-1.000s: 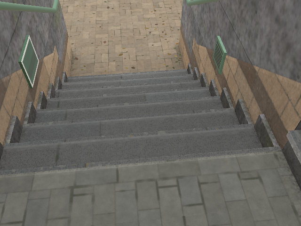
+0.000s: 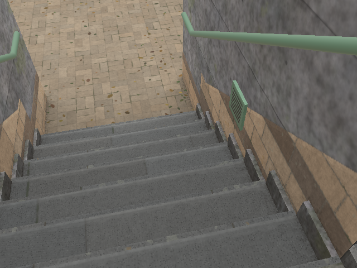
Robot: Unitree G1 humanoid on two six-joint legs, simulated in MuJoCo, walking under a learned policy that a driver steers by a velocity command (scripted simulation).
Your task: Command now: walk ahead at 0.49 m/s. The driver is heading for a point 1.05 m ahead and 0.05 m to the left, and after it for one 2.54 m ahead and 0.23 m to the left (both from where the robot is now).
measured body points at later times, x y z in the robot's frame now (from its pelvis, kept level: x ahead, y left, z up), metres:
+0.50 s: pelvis +0.23 -0.08 +0.00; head +0.25 -0.08 +0.45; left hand +0.13 +0.13 -0.14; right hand +0.38 -0.29 -0.13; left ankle +0.34 +0.09 -0.68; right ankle +0.22 -0.15 -0.74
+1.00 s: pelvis +0.50 +0.03 -0.17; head +0.51 +0.04 +0.28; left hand +0.33 +0.20 -0.31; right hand +0.60 -0.20 -0.31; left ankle +0.54 +0.12 -0.92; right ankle +0.34 -0.13 -0.62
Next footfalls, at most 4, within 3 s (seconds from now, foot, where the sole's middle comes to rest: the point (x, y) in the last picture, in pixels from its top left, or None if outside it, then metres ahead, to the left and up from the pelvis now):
0.20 right None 0.26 -0.15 -0.78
0.90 left None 0.58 0.12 -0.95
1.48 right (196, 218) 0.87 -0.14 -1.12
2.12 left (141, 195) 1.14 0.16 -1.29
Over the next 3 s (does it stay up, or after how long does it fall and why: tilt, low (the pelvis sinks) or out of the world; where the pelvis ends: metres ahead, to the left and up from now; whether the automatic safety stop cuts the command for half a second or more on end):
stays up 1.57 0.16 -0.81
